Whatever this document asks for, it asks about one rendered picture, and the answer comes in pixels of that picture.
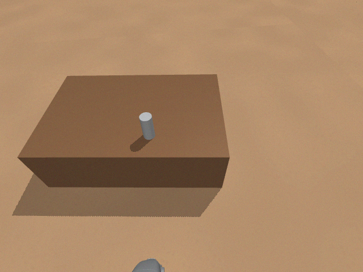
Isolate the can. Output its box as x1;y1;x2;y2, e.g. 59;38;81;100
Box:
139;112;155;140

